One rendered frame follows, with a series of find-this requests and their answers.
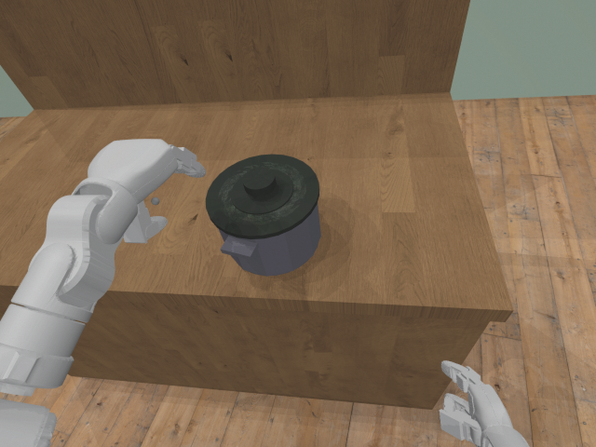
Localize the right robot hand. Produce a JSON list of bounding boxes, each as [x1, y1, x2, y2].
[[440, 360, 514, 447]]

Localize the pot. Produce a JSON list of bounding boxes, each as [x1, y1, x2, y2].
[[218, 203, 321, 277]]

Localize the table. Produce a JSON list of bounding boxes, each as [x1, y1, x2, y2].
[[0, 0, 514, 410]]

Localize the left robot upper arm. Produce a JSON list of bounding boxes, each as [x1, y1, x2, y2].
[[0, 399, 57, 447]]

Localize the lid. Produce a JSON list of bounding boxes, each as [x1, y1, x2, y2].
[[206, 154, 319, 239]]

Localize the knob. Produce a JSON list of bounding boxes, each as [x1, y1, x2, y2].
[[242, 167, 277, 196]]

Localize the left robot hand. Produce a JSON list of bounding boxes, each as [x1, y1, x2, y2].
[[88, 139, 206, 243]]

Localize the robot left forearm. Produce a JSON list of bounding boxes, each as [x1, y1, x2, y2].
[[0, 177, 138, 397]]

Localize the robot right forearm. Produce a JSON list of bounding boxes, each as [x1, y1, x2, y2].
[[481, 426, 530, 447]]

